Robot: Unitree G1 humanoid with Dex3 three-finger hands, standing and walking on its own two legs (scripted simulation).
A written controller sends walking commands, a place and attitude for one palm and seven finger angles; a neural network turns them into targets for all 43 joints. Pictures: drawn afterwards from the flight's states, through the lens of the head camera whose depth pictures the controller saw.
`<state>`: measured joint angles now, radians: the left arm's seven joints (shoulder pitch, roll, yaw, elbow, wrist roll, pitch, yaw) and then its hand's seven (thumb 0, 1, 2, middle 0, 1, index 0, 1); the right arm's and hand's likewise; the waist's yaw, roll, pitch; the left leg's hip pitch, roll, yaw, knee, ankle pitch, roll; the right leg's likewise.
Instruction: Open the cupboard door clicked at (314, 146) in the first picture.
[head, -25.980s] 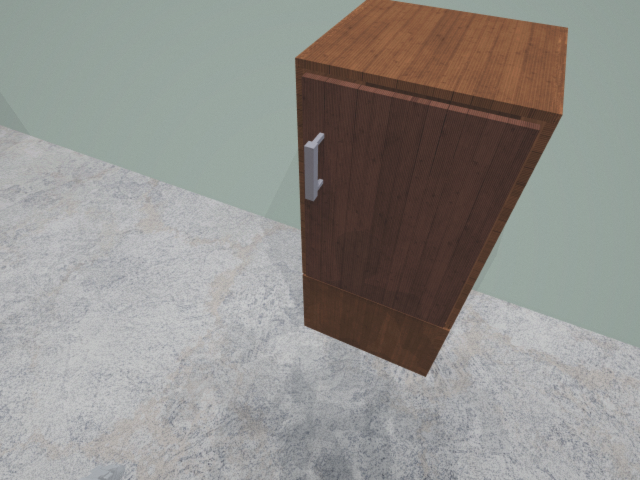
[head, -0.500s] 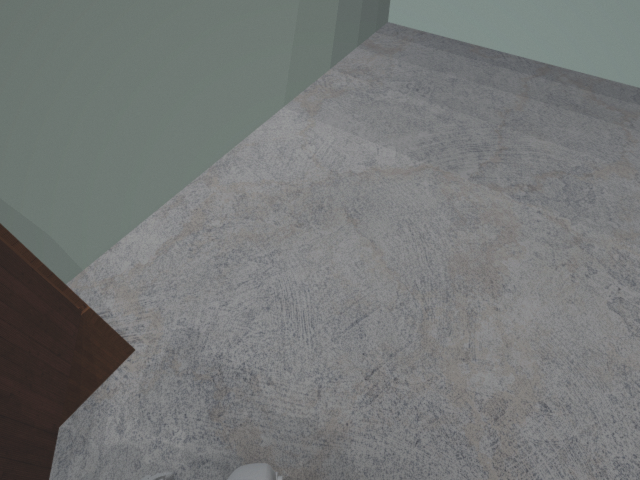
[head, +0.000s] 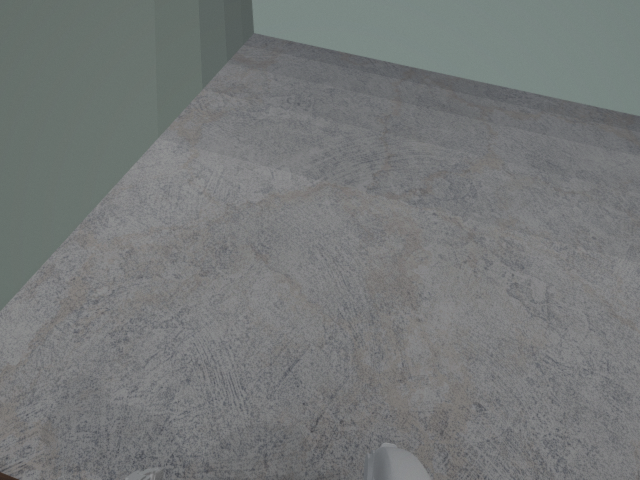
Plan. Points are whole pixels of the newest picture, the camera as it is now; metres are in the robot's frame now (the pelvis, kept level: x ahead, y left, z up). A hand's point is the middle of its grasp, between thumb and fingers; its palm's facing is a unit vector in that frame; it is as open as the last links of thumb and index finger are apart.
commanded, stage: walk to a spot facing it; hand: left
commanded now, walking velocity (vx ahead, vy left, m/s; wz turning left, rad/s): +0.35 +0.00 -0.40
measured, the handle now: out of the picture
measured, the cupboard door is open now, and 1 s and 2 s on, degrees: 46 46 46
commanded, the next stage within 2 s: turn to face it in 0.88 s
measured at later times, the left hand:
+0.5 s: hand (253, 376) +0.29 +0.12 -0.17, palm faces -0.08 -0.97 -0.22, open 7.1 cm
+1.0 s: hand (300, 243) +0.56 +0.07 -0.17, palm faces -0.26 -0.94 -0.22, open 7.3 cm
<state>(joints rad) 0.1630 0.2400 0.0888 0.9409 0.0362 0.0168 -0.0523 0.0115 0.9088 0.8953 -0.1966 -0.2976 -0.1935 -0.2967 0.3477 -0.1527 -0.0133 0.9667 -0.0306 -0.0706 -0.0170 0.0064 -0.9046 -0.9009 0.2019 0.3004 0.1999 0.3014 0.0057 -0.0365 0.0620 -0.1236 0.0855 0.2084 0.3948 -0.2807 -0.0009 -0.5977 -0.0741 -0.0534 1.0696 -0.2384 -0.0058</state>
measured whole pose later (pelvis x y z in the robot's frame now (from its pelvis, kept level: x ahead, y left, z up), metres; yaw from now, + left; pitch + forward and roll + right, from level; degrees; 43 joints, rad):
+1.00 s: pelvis +0.44 -0.10 -0.01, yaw -18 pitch -1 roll +1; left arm 0.20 0.20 0.08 0.99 0.03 0.00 -0.03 0.01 0.93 0.90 -0.20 -0.30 -0.20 -0.30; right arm 0.35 -0.20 -0.05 1.06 -0.03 -0.03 -0.01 0.00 -0.93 -0.90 0.20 0.30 0.20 0.30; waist 0.00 0.00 0.06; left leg -0.07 0.09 0.25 0.43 -0.33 -0.03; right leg -0.49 -0.10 -0.10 0.72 -0.21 -0.01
